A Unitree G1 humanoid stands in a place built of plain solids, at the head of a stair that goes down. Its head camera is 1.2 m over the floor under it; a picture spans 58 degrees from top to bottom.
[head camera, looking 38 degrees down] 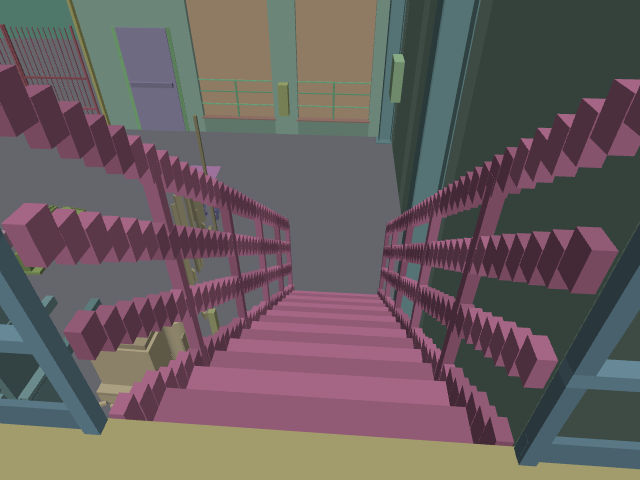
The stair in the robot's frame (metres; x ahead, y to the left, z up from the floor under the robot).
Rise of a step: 0.19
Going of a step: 0.23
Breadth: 1.16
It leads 4 degrees to the right of straight ahead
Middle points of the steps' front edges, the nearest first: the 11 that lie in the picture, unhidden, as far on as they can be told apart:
0.64 0.04 0.00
0.87 0.02 -0.19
1.10 0.01 -0.37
1.33 -0.01 -0.56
1.55 -0.02 -0.75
1.78 -0.04 -0.93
2.01 -0.06 -1.12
2.24 -0.07 -1.31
2.46 -0.09 -1.49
2.69 -0.11 -1.68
2.92 -0.12 -1.87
